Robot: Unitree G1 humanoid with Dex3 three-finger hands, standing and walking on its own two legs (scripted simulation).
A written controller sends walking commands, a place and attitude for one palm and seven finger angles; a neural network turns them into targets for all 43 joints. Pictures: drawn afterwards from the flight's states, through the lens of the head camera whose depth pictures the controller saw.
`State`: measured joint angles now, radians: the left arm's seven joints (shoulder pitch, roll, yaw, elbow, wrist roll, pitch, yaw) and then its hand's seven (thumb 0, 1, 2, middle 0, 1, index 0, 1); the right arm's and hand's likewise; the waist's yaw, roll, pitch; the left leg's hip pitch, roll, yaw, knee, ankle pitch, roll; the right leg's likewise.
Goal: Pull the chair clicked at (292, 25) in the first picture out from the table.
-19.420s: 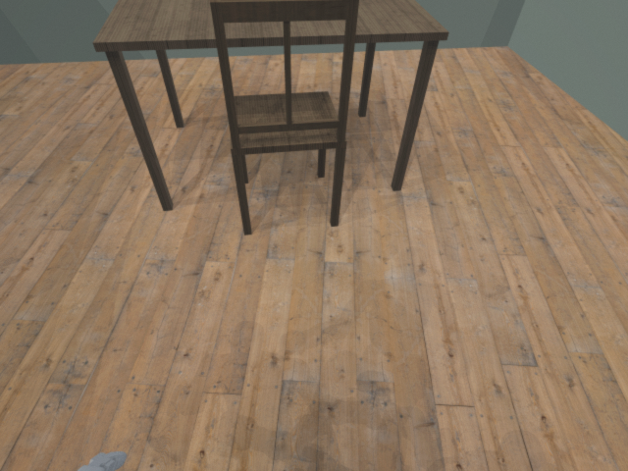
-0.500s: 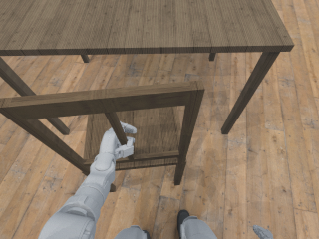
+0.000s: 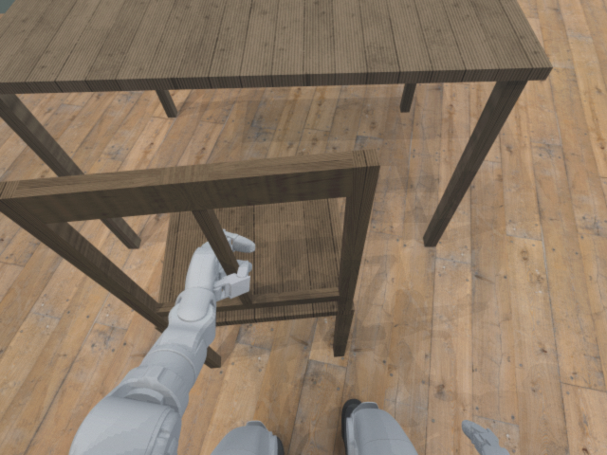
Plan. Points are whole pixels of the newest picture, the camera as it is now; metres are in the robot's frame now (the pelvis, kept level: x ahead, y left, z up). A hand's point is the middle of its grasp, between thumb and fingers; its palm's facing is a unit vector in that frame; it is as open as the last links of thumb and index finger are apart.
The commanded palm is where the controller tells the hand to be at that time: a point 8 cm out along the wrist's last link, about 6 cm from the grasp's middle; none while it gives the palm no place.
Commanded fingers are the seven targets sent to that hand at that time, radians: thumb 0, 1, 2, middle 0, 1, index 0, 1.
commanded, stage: step backward, pulling the chair out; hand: left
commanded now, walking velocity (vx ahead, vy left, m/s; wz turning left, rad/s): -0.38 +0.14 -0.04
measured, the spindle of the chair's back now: (229, 262) +0.39 +0.12 -0.05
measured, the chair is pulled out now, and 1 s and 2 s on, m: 0.21 0.28 0.33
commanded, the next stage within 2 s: none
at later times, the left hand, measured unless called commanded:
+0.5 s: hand (235, 303) +0.32 +0.10 -0.06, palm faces -0.08 -0.98 -0.17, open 5.2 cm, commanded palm +0.31 +0.16 -0.05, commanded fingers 0.00 0.90 0.90 -0.50 -1.45 -0.50 -1.45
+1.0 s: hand (227, 325) +0.29 +0.11 -0.06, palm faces -0.10 -0.98 -0.19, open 5.2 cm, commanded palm +0.30 +0.17 -0.05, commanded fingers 0.00 0.90 0.90 -0.50 -1.45 -0.50 -1.45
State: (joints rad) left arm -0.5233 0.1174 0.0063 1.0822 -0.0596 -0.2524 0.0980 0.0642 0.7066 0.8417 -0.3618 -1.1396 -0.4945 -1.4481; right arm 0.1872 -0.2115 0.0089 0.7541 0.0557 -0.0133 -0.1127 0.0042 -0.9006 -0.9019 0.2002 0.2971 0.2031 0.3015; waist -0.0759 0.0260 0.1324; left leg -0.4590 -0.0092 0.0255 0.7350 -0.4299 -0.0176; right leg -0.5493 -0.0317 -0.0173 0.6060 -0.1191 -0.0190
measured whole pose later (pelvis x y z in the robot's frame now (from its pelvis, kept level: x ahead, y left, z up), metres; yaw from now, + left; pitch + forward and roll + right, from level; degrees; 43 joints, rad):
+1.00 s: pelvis -0.07 +0.02 +0.00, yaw -2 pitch +2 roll +1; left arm -0.49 0.14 -0.01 1.08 -0.02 -0.26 0.10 0.05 0.71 0.82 -0.35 -1.21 -0.50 -1.45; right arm 0.25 -0.25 0.00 0.76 0.04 -0.04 -0.13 0.00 -0.90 -0.90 0.20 0.30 0.20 0.30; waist -0.07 -0.01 0.11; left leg -0.41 0.03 0.06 0.63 -0.24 -0.01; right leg -0.53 -0.05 0.00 0.55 -0.07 0.02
